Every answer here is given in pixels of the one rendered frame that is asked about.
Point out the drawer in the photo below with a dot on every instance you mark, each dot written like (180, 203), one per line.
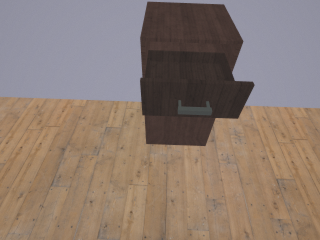
(194, 78)

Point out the handle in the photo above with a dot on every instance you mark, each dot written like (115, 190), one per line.
(188, 110)

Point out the cabinet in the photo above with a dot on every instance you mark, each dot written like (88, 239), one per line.
(186, 27)

